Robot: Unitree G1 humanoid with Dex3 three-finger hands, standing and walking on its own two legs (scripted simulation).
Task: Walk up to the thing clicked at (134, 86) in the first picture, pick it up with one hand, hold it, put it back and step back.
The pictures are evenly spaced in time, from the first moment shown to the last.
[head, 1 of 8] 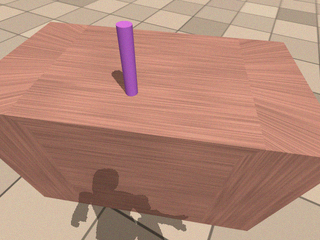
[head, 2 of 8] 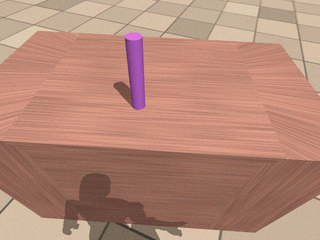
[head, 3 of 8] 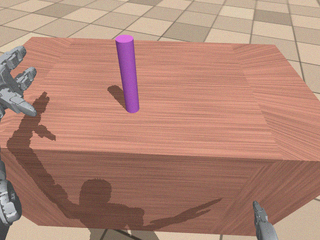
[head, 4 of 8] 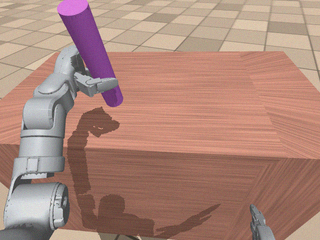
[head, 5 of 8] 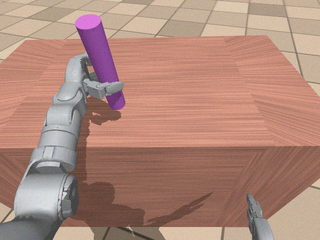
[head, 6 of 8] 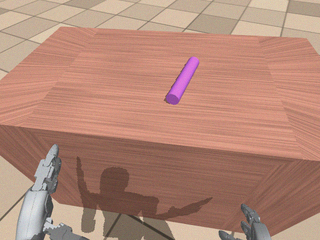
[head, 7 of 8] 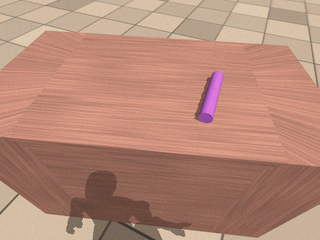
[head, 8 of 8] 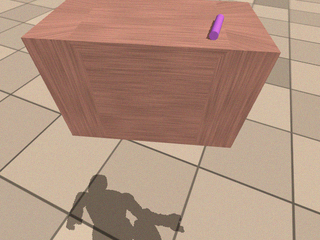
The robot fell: no
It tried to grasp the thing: yes
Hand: left
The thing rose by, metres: 0.19
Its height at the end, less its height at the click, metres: -0.10
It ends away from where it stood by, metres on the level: 0.38
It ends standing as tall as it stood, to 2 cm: no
